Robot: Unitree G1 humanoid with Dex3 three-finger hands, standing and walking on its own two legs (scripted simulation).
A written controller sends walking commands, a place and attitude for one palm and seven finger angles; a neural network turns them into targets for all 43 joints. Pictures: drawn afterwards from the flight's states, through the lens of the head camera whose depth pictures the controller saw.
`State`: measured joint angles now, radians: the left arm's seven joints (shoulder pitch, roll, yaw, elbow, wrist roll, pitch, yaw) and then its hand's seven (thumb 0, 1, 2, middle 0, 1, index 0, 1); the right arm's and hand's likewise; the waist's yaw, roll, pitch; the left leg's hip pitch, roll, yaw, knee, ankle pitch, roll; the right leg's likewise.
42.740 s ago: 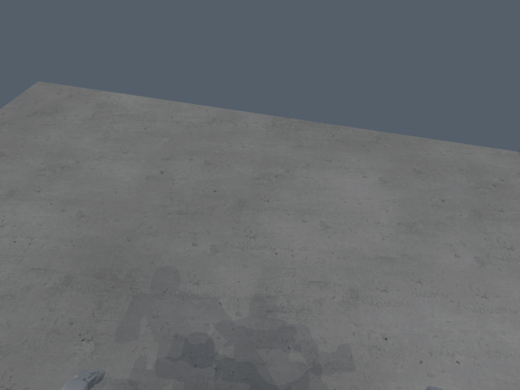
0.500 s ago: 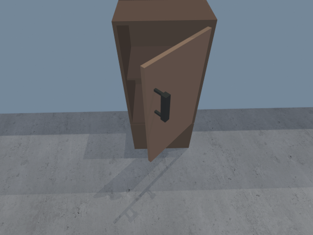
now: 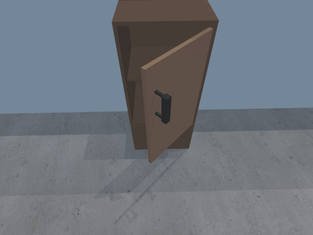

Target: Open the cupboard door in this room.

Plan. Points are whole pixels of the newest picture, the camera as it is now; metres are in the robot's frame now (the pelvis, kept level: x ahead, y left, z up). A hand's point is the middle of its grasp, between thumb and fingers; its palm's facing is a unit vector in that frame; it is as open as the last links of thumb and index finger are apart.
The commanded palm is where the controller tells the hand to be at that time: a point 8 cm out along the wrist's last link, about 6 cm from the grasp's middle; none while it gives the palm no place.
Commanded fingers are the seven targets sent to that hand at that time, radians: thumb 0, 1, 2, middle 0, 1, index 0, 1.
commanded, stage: walk to a spot facing it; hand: left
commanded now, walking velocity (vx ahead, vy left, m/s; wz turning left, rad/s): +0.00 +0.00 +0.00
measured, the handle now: (161, 106) +0.54 +0.01 -0.02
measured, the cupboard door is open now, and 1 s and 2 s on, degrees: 45 45 45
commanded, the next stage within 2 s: none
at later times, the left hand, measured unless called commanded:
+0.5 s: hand out of the picture +0.06 +0.17 -0.18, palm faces -0.07 -0.96 -0.26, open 7.4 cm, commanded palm none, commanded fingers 0.00 0.90 0.90 -0.20 -0.30 -0.20 -0.30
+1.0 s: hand out of the picture +0.15 +0.17 -0.18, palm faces -0.34 -0.91 -0.23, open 7.4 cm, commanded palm none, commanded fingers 0.00 0.90 0.90 -0.20 -0.30 -0.20 -0.30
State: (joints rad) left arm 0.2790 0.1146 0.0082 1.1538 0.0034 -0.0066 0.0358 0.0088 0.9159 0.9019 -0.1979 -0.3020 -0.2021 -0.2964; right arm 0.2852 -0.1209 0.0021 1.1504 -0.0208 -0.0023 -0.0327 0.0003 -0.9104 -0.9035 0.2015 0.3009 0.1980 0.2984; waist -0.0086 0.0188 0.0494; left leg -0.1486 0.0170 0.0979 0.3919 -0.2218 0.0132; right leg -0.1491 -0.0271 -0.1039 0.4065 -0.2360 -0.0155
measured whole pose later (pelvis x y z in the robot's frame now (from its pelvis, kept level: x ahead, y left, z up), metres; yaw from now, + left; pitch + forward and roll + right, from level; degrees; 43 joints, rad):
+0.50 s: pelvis +0.00 -0.02 -0.02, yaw -8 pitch +0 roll +1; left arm 0.22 0.17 0.08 1.02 0.03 0.05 0.00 0.01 0.91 0.90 -0.20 -0.30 -0.20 -0.30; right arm 0.23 -0.20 -0.06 1.03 -0.03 0.04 -0.04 0.00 -0.91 -0.90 0.20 0.30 0.20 0.30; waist 0.01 0.04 0.09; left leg -0.24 0.10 0.22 0.62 -0.35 -0.01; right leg -0.32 0.02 -0.02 0.66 -0.34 -0.06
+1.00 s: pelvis +0.01 +0.00 -0.01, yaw -25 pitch +2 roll +0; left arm 0.20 0.25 0.10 0.91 0.02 0.06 -0.02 0.01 0.91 0.90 -0.20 -0.30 -0.20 -0.30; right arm 0.13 -0.20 -0.03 0.86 -0.03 0.01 -0.04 0.00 -0.91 -0.90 0.20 0.30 0.20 0.30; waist 0.04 -0.03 0.09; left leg -0.27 0.05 0.00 0.54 -0.30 -0.03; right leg -0.48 0.09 0.08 0.93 -0.47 0.01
